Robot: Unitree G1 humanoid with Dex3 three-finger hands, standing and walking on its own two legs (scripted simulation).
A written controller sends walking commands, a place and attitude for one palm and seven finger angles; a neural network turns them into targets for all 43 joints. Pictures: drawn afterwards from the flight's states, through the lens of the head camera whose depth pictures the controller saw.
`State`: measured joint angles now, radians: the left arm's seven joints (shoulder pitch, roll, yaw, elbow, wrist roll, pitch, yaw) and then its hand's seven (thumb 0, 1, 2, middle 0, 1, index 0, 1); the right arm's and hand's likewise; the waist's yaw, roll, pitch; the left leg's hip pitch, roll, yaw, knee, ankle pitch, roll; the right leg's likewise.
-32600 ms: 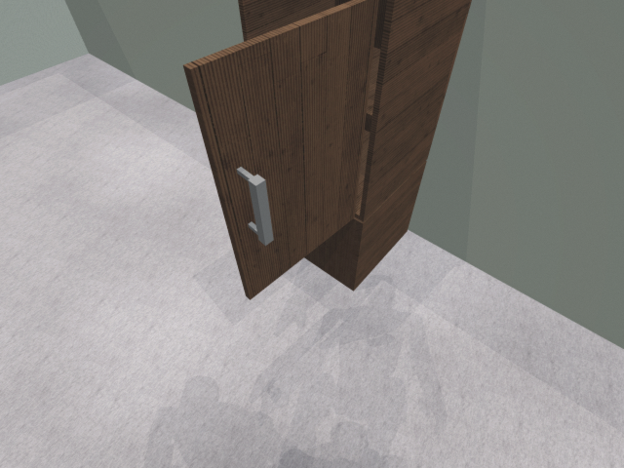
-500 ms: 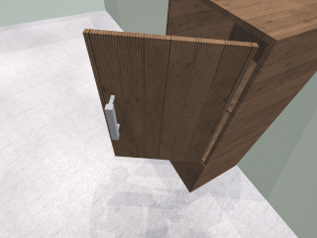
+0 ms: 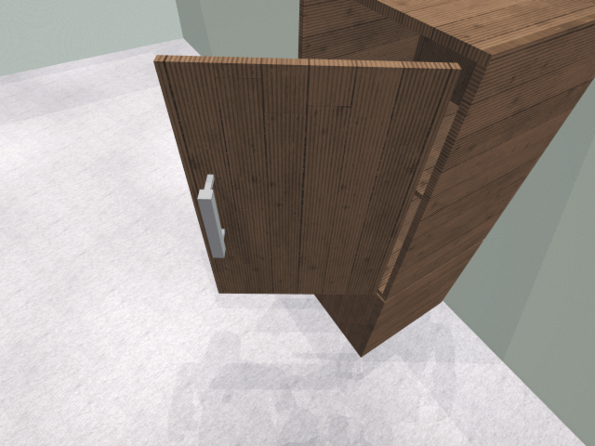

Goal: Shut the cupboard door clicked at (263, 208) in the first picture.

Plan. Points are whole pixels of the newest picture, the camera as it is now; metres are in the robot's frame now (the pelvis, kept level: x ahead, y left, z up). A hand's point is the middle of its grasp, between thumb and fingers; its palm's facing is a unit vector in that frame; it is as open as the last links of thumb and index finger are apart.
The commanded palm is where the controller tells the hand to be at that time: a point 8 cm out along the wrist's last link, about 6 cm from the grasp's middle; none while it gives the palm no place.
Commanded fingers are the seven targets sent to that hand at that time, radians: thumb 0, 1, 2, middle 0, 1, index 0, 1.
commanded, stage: come to a stop and stand still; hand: left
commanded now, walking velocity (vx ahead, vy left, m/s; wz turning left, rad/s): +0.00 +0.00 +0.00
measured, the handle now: (214, 217) +0.48 +0.18 -0.01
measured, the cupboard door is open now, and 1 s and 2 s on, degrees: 58 58 58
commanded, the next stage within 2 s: look again from close up in 0.40 s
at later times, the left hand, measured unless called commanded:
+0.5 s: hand out of the picture -0.05 +0.20 -0.16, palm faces -0.01 -0.98 -0.21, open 7.4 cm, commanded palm none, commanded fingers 0.00 0.90 0.90 -0.20 -0.30 -0.20 -0.30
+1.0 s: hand out of the picture +0.02 +0.18 -0.16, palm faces -0.01 -0.98 -0.20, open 7.4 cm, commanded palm none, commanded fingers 0.00 0.90 0.90 -0.20 -0.30 -0.20 -0.30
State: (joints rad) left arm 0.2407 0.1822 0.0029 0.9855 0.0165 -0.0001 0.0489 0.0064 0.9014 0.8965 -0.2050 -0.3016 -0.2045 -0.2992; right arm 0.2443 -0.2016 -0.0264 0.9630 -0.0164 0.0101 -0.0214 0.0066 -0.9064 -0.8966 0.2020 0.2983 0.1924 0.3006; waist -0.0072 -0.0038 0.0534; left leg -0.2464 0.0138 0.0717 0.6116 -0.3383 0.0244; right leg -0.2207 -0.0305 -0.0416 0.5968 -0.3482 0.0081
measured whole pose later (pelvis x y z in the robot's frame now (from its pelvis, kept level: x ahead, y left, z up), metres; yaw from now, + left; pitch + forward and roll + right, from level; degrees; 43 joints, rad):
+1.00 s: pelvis -0.01 +0.00 +0.01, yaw +0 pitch +0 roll +0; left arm 0.24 0.18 -0.02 1.09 0.01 -0.02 0.03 0.01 0.91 0.90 -0.20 -0.30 -0.20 -0.30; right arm 0.22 -0.17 0.01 1.11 -0.01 -0.02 -0.02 0.01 -0.91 -0.90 0.20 0.30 0.19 0.30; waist 0.01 -0.01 0.03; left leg -0.19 0.00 0.08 0.43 -0.23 0.02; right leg -0.19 -0.02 0.00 0.46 -0.26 0.01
